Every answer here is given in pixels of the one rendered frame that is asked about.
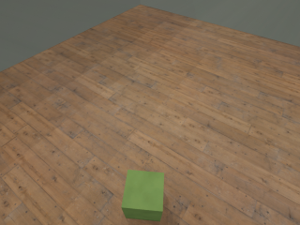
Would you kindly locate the carton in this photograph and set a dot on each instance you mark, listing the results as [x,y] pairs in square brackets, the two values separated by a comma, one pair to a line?
[143,195]

